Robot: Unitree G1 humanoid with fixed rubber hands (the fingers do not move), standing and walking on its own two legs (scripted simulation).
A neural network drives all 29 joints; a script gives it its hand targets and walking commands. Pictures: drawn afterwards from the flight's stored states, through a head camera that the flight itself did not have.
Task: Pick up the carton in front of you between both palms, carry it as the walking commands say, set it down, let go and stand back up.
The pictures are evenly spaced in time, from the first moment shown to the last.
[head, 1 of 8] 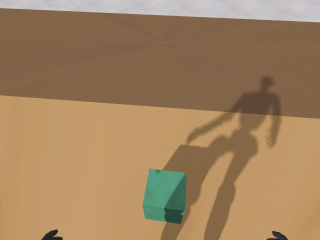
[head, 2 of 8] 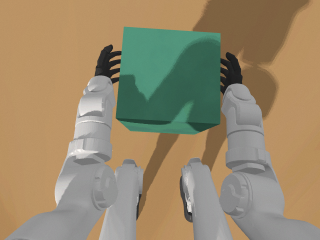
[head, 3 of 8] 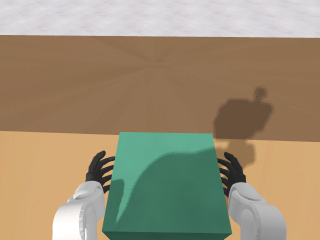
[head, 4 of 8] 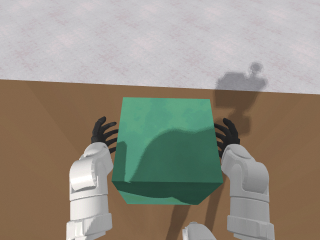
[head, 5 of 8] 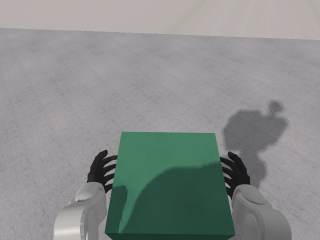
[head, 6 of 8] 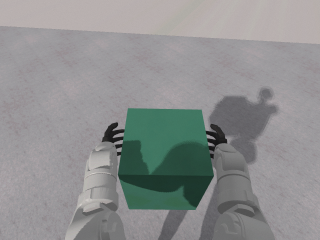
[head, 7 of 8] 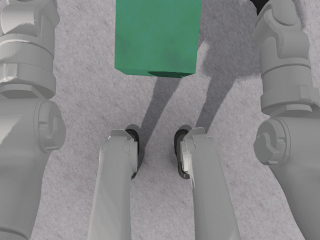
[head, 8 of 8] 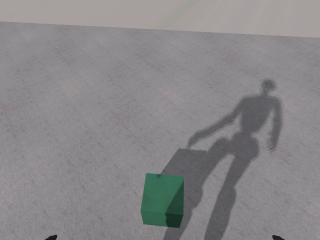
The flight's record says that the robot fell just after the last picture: no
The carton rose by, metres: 0.68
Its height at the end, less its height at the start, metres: -0.35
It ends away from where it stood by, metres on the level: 5.73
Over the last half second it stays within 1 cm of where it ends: yes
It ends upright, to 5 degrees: yes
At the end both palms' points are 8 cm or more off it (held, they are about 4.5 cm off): yes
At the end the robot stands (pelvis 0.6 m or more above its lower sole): yes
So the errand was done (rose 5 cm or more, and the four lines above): yes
